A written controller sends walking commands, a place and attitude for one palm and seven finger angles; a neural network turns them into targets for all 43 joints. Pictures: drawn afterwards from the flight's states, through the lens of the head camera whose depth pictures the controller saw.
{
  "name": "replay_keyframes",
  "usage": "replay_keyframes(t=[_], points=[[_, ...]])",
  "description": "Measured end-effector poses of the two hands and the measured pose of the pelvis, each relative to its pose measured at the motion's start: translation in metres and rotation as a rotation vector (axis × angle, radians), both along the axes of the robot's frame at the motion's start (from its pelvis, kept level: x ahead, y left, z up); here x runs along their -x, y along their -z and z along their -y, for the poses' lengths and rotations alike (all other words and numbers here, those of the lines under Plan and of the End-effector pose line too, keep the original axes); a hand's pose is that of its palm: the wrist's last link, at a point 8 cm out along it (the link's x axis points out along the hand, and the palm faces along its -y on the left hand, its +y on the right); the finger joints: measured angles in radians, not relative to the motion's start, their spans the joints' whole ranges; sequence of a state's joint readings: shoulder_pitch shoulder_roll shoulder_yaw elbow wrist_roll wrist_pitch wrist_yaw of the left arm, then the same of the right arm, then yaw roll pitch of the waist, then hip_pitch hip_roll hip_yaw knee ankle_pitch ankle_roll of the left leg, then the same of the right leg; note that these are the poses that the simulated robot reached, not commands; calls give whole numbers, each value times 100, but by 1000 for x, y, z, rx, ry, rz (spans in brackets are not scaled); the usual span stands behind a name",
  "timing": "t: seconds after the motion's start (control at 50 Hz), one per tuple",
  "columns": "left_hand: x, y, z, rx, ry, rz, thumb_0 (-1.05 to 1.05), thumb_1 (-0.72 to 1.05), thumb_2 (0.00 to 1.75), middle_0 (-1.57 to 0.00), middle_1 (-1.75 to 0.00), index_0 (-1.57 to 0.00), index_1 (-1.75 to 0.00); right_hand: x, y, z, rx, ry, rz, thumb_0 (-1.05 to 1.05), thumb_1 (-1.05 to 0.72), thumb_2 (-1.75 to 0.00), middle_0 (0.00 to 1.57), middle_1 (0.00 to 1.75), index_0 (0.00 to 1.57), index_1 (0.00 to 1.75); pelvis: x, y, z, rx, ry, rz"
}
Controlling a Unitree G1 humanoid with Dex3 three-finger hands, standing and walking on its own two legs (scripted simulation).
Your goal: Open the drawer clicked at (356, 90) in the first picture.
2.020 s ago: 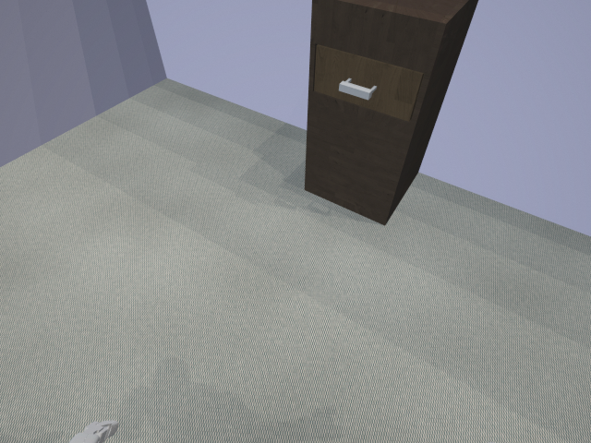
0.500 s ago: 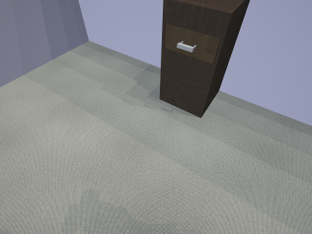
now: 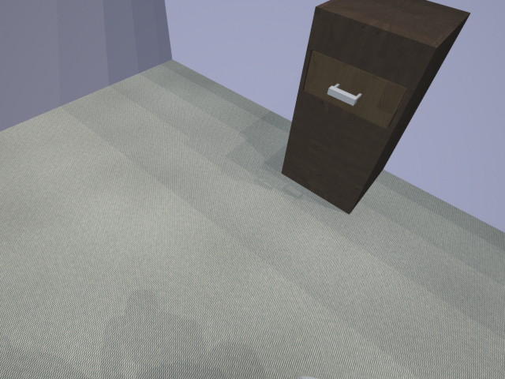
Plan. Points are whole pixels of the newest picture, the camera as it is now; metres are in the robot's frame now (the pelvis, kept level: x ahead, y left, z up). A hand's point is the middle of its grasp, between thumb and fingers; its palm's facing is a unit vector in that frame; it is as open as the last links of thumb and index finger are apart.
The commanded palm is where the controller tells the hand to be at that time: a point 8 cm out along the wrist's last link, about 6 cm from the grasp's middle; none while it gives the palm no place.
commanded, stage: walk to a spot facing it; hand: left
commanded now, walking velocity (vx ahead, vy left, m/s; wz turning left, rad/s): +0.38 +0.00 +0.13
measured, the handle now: (345, 93) +1.12 -0.34 -0.14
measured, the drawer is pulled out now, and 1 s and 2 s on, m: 0.00 0.00 0.00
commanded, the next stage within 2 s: turn to face it in 0.52 s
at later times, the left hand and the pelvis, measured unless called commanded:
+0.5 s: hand (172, 322) +0.26 +0.16 -0.18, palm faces +0.18 -0.96 -0.21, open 7.2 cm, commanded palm none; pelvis +0.22 -0.03 -0.01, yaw +9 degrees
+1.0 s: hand (164, 273) +0.36 +0.20 -0.18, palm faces +0.17 -0.97 -0.18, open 7.4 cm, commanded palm none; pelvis +0.37 +0.02 -0.01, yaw +4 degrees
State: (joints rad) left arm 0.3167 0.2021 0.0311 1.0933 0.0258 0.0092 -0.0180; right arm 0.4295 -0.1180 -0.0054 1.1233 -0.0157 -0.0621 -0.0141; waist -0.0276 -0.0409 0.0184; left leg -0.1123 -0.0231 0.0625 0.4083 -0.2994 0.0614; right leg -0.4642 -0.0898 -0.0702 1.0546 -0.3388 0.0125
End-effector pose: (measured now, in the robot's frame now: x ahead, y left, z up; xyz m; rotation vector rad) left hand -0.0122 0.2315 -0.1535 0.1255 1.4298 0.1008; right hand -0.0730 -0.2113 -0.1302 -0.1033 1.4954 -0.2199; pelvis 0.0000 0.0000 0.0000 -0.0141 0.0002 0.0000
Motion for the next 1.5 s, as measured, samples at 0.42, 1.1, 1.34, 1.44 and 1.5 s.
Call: replay_keyframes(t=[0.42,1.1,1.34,1.44,1.5], points=[[-266,-5,41,-49,-73,323,0,91,90,-20,-29,-20,-30,-225,30,56,-13,-94,-13,0,-91,-90,20,30,20,30,-188,18,38,13,-124,25],[-413,-3,-11,-91,-90,135,1,91,90,-20,-29,-20,-30,-534,38,17,-5,-124,263,-1,-92,-90,20,30,20,30,-385,23,-7,-27,-20,33],[-485,-23,-25,-106,60,196,1,90,90,-21,-30,-20,-30,-519,13,34,59,-10,250,0,-91,-90,20,30,20,30,-394,6,-11,-26,100,-1],[-511,-16,-44,-91,122,217,1,90,90,-21,-30,-20,-30,-517,3,23,105,31,296,0,-91,-90,20,30,20,30,-394,8,-30,-16,160,-5],[-528,-6,-58,-73,156,227,1,90,90,-21,-30,-20,-30,-508,-1,11,142,58,323,0,-91,-90,20,30,20,30,-393,14,-45,-10,197,-4]])
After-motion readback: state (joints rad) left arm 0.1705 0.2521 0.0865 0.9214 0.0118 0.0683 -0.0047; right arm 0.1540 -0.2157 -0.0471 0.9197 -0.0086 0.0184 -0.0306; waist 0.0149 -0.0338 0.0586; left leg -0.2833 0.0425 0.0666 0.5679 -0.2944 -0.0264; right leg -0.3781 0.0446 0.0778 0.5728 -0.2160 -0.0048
